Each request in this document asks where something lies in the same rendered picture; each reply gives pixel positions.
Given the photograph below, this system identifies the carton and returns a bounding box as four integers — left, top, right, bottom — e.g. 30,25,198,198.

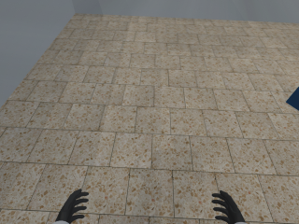
286,87,299,111

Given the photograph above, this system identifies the robot right hand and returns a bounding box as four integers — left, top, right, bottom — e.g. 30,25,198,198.
211,190,246,224

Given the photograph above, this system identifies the robot left hand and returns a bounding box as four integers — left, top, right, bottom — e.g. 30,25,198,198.
55,189,89,224

